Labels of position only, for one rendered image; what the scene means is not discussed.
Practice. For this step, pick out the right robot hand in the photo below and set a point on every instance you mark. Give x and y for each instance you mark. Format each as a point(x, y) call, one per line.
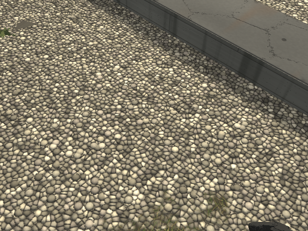
point(268, 226)

